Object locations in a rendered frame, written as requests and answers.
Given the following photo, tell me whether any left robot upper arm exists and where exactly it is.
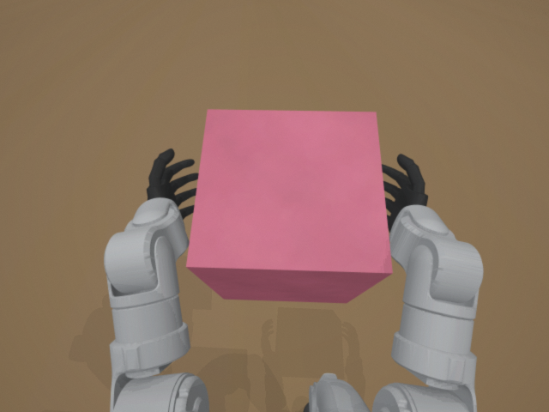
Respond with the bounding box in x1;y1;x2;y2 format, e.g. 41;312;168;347
113;373;209;412

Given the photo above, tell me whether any robot right shin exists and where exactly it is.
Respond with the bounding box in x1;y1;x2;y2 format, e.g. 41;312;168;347
319;373;337;380

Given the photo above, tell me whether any carton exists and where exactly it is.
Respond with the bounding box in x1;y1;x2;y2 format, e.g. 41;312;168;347
186;109;393;303

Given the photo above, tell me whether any right robot thigh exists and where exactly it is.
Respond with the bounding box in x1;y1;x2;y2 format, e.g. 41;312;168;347
309;379;370;412

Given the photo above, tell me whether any right robot forearm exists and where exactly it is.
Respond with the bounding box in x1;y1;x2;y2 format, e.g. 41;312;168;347
389;205;484;412

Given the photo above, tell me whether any robot right hand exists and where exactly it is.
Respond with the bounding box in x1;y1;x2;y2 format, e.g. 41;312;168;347
382;154;428;232

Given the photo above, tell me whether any left robot forearm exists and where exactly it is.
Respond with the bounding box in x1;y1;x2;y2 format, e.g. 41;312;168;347
104;197;190;412

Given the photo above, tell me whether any right robot upper arm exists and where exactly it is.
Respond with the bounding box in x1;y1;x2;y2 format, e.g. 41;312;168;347
372;383;469;412

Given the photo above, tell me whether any robot left hand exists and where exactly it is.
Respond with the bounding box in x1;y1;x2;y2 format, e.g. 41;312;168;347
147;148;199;219

